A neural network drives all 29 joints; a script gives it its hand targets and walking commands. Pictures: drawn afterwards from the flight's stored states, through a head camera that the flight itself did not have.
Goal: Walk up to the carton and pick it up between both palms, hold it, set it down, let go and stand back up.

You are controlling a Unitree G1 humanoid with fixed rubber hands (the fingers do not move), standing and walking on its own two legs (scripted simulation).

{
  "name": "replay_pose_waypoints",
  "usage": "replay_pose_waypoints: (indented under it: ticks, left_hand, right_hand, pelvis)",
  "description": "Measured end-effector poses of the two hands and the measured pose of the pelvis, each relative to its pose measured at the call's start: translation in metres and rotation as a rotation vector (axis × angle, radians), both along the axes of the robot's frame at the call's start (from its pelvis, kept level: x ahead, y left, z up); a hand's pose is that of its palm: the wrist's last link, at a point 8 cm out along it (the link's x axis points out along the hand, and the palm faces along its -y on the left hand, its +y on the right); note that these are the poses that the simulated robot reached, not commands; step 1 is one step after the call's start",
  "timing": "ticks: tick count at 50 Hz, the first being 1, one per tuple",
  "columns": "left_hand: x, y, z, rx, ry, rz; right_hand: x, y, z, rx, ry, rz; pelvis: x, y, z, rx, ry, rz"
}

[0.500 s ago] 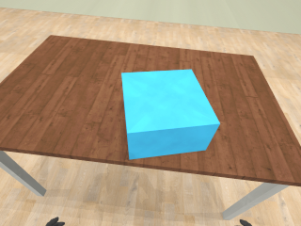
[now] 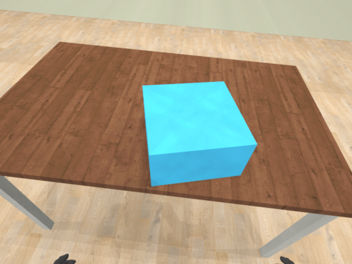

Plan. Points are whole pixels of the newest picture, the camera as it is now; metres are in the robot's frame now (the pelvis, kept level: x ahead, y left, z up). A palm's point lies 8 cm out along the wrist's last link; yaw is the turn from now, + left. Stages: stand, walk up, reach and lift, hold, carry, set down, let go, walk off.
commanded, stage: stand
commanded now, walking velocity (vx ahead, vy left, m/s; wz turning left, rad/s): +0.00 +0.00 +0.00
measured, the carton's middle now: (190, 129) +0.49 +0.01 -0.01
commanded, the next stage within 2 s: none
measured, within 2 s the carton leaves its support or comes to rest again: neither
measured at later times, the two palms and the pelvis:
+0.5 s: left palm out of the picture +0.06 +0.30 -0.11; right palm out of the picture +0.11 -0.27 -0.10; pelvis +0.00 +0.00 +0.00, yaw +0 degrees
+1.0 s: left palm out of the picture +0.05 +0.30 -0.12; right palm out of the picture +0.11 -0.26 -0.10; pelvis +0.00 +0.00 +0.00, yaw +0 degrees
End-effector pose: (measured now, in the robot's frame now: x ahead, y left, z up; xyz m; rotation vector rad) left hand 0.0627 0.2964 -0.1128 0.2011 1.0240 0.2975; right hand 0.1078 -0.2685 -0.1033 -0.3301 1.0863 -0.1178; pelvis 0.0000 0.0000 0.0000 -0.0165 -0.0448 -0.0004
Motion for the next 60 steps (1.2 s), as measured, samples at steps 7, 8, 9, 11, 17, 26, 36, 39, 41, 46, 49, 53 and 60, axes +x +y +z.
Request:
replay_pose_waypoints:
  ticks: [7, 8, 9, 11, 17, 26, 36, 39, 41, 46, 49, 53, 60]
  left_hand:
    - [-0.002, 0.0, -0.001, -0.002, 0.007, -0.001]
    - [-0.003, 0.0, -0.001, -0.002, 0.009, -0.001]
    - [-0.003, 0.0, -0.002, -0.003, 0.011, 0.0]
    - [-0.004, 0.0, -0.002, -0.002, 0.015, 0.001]
    - [-0.005, 0.001, -0.002, 0.001, 0.021, 0.001]
    - [-0.003, 0.003, -0.002, 0.0, 0.011, -0.001]
    - [-0.008, 0.004, -0.003, -0.002, 0.022, 0.001]
    - [-0.009, 0.004, -0.003, -0.002, 0.026, 0.001]
    - [-0.01, 0.004, -0.003, -0.002, 0.028, 0.002]
    - [-0.009, 0.004, -0.003, -0.002, 0.026, 0.001]
    - [-0.009, 0.004, -0.003, -0.002, 0.026, 0.001]
    - [-0.009, 0.004, -0.003, -0.001, 0.028, 0.002]
    - [-0.012, 0.004, -0.004, -0.002, 0.034, 0.003]
  right_hand:
    - [0.001, 0.001, 0.0, -0.001, -0.004, 0.0]
    - [0.001, 0.001, 0.0, -0.001, -0.005, 0.0]
    - [0.001, 0.001, 0.0, -0.001, -0.004, 0.001]
    - [0.001, 0.001, 0.0, -0.001, -0.003, 0.002]
    - [-0.001, 0.001, -0.001, -0.001, 0.007, 0.0]
    - [-0.002, 0.002, 0.0, -0.003, 0.004, 0.0]
    - [-0.003, 0.004, 0.0, -0.002, 0.007, 0.004]
    - [-0.003, 0.004, 0.0, -0.003, 0.007, 0.004]
    - [-0.003, 0.004, 0.0, -0.002, 0.007, 0.004]
    - [-0.002, 0.005, 0.0, -0.001, 0.007, 0.01]
    - [-0.002, 0.005, 0.0, -0.001, 0.006, 0.01]
    - [-0.002, 0.005, 0.0, -0.002, 0.006, 0.009]
    - [-0.003, 0.005, 0.0, -0.003, 0.006, 0.009]
  pelvis:
    - [-0.001, 0.0, 0.0, 0.0, -0.001, 0.0]
    - [-0.001, 0.0, 0.0, 0.0, -0.001, 0.0]
    - [-0.001, 0.0, 0.0, 0.0, -0.001, 0.0]
    - [-0.001, 0.0, 0.0, 0.0, -0.001, 0.0]
    - [-0.001, 0.0, 0.0, -0.001, -0.001, 0.0]
    - [-0.002, 0.002, 0.0, -0.003, -0.004, 0.0]
    - [-0.003, 0.003, 0.0, -0.003, -0.005, 0.001]
    - [-0.003, 0.003, 0.0, -0.003, -0.006, 0.001]
    - [-0.003, 0.003, 0.0, -0.003, -0.006, 0.001]
    - [-0.003, 0.003, 0.0, -0.003, -0.006, 0.001]
    - [-0.003, 0.003, 0.0, -0.003, -0.006, 0.001]
    - [-0.004, 0.003, 0.0, -0.003, -0.006, 0.001]
    - [-0.005, 0.003, 0.0, -0.003, -0.007, 0.001]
